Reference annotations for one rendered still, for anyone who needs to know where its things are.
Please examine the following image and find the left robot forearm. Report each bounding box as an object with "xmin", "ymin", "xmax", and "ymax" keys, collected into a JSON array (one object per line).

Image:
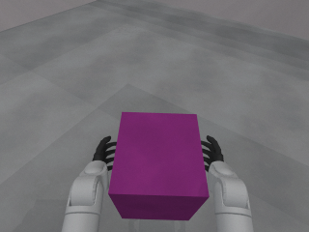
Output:
[{"xmin": 61, "ymin": 160, "xmax": 109, "ymax": 232}]

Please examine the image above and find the carton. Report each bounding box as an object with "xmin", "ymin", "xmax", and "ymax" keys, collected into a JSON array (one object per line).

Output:
[{"xmin": 108, "ymin": 112, "xmax": 210, "ymax": 221}]

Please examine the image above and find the robot right hand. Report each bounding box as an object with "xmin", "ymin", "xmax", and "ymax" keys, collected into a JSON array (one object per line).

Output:
[{"xmin": 201, "ymin": 135, "xmax": 224, "ymax": 172}]

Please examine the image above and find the robot left hand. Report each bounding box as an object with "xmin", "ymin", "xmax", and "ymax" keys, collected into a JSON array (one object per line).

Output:
[{"xmin": 92, "ymin": 135, "xmax": 117, "ymax": 171}]

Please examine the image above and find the right robot forearm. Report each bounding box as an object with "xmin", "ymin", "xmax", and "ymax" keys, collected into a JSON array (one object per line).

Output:
[{"xmin": 208, "ymin": 160, "xmax": 254, "ymax": 232}]

